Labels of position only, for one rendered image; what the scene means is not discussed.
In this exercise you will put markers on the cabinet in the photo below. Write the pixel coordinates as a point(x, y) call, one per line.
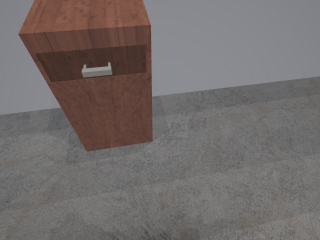
point(105, 112)

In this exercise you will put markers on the drawer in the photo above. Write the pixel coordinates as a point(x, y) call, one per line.
point(68, 65)

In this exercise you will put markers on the handle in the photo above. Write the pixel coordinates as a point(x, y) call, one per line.
point(96, 71)

